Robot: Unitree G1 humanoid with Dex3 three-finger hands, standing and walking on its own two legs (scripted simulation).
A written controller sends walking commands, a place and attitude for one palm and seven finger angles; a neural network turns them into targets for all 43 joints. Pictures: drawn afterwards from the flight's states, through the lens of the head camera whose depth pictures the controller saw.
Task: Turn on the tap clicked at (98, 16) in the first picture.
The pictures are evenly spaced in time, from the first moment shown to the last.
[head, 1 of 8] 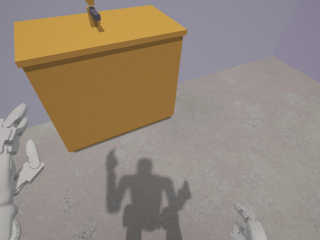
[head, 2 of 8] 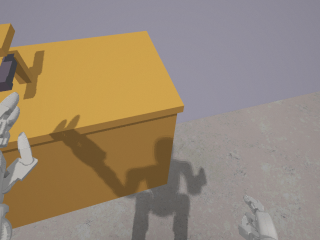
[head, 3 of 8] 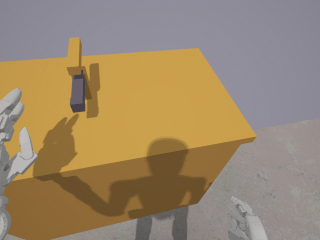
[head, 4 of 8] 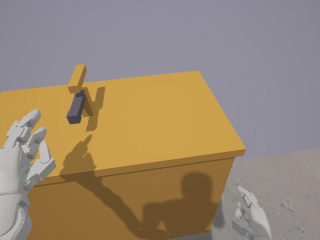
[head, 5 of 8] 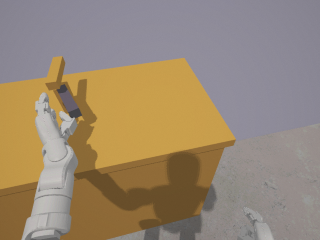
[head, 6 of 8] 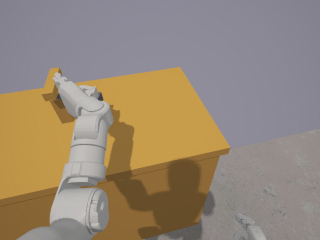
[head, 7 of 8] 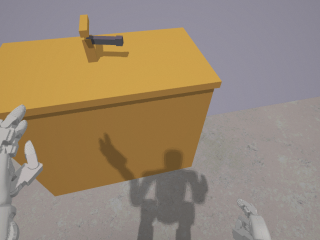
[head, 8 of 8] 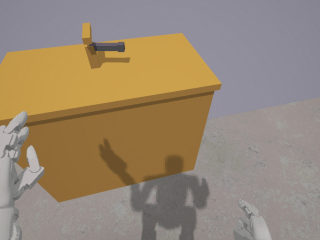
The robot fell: no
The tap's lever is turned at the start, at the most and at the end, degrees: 0 75 75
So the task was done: yes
